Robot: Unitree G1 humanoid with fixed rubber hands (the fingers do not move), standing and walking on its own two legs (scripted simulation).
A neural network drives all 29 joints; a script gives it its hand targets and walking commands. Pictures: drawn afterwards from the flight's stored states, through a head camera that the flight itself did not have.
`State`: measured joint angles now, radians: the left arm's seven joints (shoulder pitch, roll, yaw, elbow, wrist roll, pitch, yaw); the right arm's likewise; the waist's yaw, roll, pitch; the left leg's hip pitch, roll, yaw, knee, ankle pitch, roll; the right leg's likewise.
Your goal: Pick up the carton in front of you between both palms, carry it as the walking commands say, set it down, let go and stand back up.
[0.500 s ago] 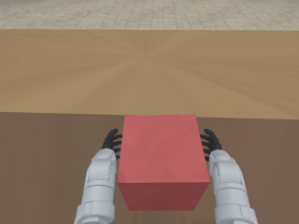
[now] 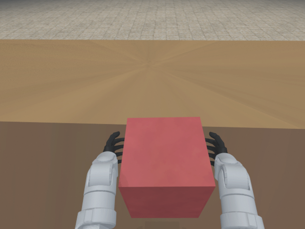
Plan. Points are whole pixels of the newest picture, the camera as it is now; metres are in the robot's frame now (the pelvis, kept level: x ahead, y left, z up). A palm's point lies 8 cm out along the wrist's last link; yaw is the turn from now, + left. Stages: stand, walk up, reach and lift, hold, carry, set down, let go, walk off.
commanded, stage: hold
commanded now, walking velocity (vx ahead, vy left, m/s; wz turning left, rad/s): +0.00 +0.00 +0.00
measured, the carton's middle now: (164, 169) +0.29 +0.00 -0.02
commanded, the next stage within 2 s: carry in 0.22 s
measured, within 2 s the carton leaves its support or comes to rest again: neither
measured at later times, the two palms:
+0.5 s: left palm (116, 138) +0.33 +0.14 +0.07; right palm (224, 141) +0.32 -0.16 +0.07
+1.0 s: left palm (135, 93) +0.53 +0.10 +0.08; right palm (219, 92) +0.54 -0.20 +0.09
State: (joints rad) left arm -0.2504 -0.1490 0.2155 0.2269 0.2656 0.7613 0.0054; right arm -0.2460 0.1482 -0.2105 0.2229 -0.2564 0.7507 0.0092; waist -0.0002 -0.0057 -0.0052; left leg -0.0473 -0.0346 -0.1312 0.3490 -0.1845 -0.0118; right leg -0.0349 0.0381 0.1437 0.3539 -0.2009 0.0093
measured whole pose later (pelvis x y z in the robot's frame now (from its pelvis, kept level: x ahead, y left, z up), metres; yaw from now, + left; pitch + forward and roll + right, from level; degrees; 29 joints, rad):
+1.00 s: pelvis +0.29 -0.05 -0.01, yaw +2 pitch +5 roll +0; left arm -0.06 -0.13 0.06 -0.47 0.06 1.24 0.13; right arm -0.06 0.13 -0.07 -0.49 -0.04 1.25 -0.14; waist 0.00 0.01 -0.15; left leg -0.43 0.09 0.08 1.12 -0.41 0.00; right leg -0.32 0.00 -0.24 0.51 -0.28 -0.08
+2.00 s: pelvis +0.95 -0.08 -0.01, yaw +0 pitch +4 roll +1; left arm -0.16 -0.13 0.11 -0.43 0.05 1.22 0.14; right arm -0.16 0.13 -0.10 -0.45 -0.06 1.24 -0.13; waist 0.03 0.02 -0.04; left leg -0.50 0.08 0.04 1.24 -0.33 0.04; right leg -0.36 -0.03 -0.25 0.49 -0.20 -0.09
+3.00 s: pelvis +1.62 -0.07 -0.07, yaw +0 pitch +5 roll +1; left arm -0.49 -0.08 0.23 -0.05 0.03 1.12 0.16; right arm -0.49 0.12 -0.25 -0.09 -0.07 1.13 -0.14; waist 0.06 -0.02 0.00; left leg -0.57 0.01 0.00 1.20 -0.41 0.05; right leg -0.38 0.06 -0.14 0.56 -0.16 -0.15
